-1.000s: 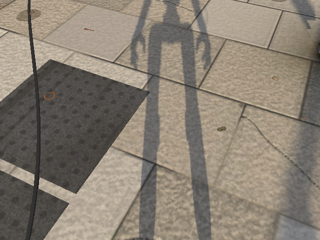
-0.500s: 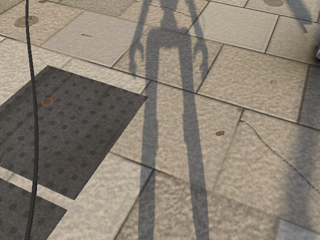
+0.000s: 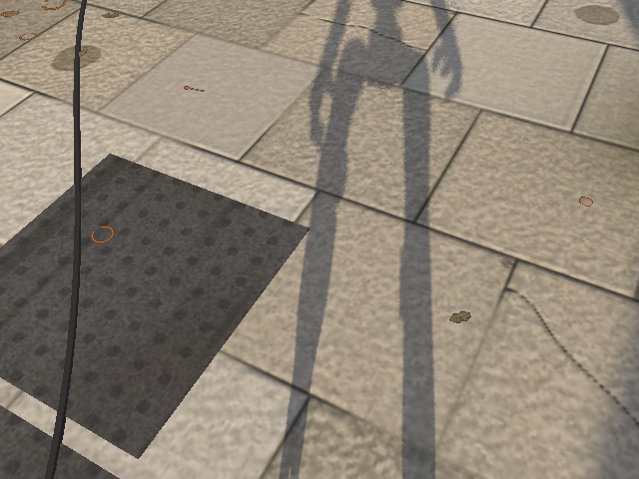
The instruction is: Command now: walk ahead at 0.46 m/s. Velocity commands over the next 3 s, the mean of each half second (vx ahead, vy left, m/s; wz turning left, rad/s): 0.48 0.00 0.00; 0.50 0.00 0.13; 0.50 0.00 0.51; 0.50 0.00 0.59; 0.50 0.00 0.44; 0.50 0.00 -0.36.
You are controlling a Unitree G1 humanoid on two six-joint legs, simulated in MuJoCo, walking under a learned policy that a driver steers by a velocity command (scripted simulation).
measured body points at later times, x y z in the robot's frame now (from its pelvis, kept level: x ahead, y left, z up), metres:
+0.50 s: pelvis +0.30 +0.05 +0.00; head +0.31 +0.05 +0.45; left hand +0.43 +0.32 -0.12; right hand +0.31 -0.21 -0.14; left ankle +0.30 +0.13 -0.75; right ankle +0.38 -0.12 -0.67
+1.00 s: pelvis +0.59 -0.03 +0.00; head +0.61 -0.04 +0.45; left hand +0.62 +0.24 -0.13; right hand +0.69 -0.29 -0.14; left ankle +0.61 +0.15 -0.66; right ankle +0.60 -0.11 -0.75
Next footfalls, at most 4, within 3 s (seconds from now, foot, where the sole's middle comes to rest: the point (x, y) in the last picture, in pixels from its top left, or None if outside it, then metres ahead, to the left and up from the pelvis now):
0.22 left None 0.34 0.13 -0.78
0.78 right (415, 425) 0.64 -0.11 -0.78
1.34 left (302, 320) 0.91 0.16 -0.78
1.82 right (335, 221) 1.25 0.09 -0.78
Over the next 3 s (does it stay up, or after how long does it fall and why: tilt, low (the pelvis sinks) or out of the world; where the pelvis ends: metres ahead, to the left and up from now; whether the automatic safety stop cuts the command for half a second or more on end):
stays up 1.51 0.55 -0.02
